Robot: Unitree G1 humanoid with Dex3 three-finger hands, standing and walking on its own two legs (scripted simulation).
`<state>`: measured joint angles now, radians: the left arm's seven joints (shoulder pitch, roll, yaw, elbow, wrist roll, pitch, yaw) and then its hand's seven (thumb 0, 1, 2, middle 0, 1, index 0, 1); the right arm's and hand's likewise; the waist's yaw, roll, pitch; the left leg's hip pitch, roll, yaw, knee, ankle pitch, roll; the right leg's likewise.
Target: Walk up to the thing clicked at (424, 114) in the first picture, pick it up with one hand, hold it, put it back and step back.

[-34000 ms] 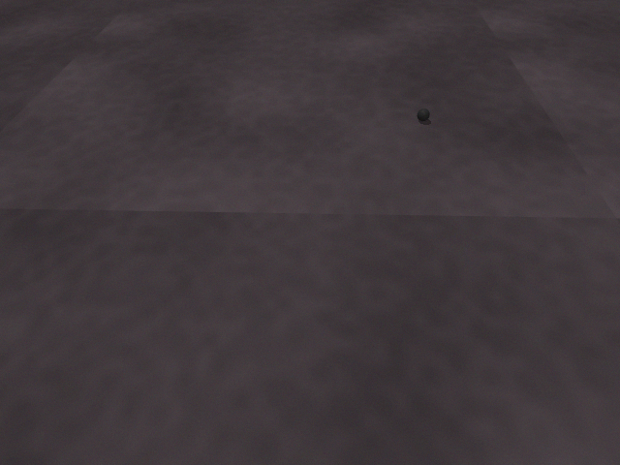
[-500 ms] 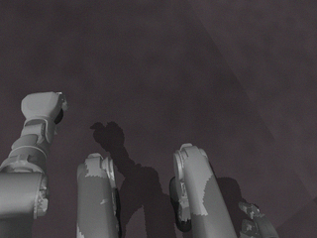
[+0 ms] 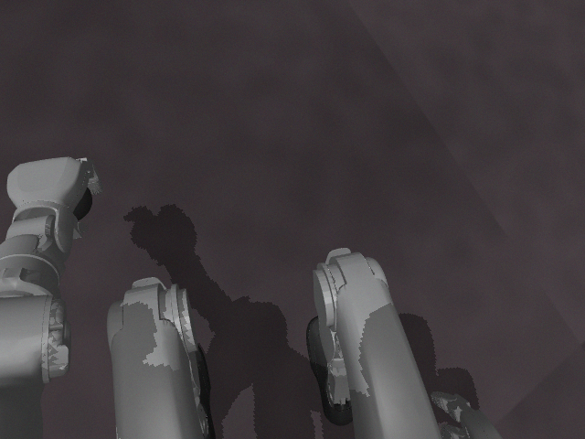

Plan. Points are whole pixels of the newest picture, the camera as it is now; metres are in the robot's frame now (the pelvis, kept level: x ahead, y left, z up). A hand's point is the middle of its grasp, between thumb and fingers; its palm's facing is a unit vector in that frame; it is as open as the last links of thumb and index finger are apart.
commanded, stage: crouch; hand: left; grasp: from above
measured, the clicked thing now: (64, 199) +0.46 +0.29 -0.18
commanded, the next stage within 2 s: lower in 0.12 s
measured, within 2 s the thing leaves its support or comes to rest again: neither
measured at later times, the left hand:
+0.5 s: hand (82, 215) +0.45 +0.28 -0.22, palm faces -0.48 -0.08 -0.87, open 8.1 cm
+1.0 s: hand (97, 214) +0.46 +0.27 -0.27, palm faces -0.47 -0.11 -0.88, open 8.1 cm
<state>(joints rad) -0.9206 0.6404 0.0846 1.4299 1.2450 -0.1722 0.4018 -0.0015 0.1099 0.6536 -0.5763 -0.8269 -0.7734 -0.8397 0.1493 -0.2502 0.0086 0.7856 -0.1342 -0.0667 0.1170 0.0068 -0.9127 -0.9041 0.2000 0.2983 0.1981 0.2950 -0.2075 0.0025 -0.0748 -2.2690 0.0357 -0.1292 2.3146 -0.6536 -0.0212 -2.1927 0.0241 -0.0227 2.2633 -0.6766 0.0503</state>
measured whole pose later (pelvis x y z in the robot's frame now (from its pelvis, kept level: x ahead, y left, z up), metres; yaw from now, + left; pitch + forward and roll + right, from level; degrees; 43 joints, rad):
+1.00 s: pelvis +0.01 +0.00 -0.05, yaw -4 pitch +31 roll -9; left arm -0.95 0.79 0.18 1.59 1.28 -0.23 0.54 -0.01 0.10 0.63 -0.61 -0.79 -0.80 -0.81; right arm 0.09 -0.28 0.13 0.77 -0.22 -0.13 0.19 0.00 -0.91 -0.90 0.20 0.30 0.20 0.30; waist -0.28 -0.06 0.06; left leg -2.38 0.03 -0.22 2.53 -0.71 -0.04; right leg -2.29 0.05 -0.08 2.43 -0.70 0.06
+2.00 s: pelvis +0.01 +0.01 -0.06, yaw -8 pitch +27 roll -13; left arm -0.99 0.93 0.16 1.74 1.28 -0.23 0.65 -0.02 0.12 0.57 -0.64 -0.72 -0.84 -0.74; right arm 0.05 -0.32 0.24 0.74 -0.29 -0.23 0.26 0.00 -0.91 -0.90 0.20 0.30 0.20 0.30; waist -0.34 -0.12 0.14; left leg -2.37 0.03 -0.28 2.58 -0.72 -0.03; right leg -2.25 0.08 -0.12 2.43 -0.69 0.08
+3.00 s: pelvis +0.00 +0.01 -0.06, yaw -9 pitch +26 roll -14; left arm -0.99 0.97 0.13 1.76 1.28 -0.25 0.66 0.00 -0.48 0.95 -0.09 -1.01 -0.11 -1.00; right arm 0.05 -0.33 0.28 0.71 -0.30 -0.25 0.28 0.01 -0.89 -0.90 0.20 0.30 0.20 0.30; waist -0.35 -0.14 0.15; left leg -2.36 0.03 -0.29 2.58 -0.72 -0.02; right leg -2.22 0.08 -0.14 2.41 -0.68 0.08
